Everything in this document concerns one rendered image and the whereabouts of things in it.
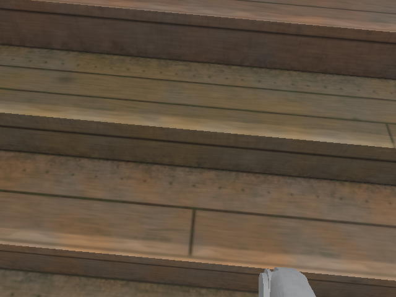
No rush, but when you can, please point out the robot right thigh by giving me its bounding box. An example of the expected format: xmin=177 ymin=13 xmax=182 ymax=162
xmin=259 ymin=267 xmax=316 ymax=297

